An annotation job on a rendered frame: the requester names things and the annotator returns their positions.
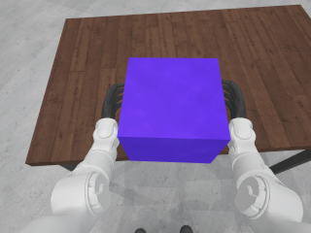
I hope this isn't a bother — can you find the table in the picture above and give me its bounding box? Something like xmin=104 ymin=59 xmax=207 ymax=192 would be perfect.
xmin=25 ymin=4 xmax=311 ymax=175

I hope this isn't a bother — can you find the carton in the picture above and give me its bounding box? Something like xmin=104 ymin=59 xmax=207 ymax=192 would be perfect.
xmin=117 ymin=57 xmax=231 ymax=164

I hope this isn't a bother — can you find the robot left hand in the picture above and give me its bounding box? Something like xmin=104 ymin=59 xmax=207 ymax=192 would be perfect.
xmin=100 ymin=83 xmax=125 ymax=119

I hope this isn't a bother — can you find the robot right hand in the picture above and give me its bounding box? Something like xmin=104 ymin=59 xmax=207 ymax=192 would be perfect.
xmin=222 ymin=80 xmax=247 ymax=119

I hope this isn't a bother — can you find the right robot forearm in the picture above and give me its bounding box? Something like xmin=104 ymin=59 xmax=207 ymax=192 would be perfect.
xmin=227 ymin=117 xmax=303 ymax=213

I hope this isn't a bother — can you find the robot right upper arm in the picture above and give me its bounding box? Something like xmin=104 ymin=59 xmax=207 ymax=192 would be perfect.
xmin=234 ymin=176 xmax=311 ymax=233

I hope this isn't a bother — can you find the robot left upper arm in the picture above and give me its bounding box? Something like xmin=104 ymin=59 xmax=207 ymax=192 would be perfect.
xmin=17 ymin=171 xmax=112 ymax=233

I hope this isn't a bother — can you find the left robot forearm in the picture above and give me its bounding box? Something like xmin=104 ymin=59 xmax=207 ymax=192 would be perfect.
xmin=51 ymin=117 xmax=120 ymax=207

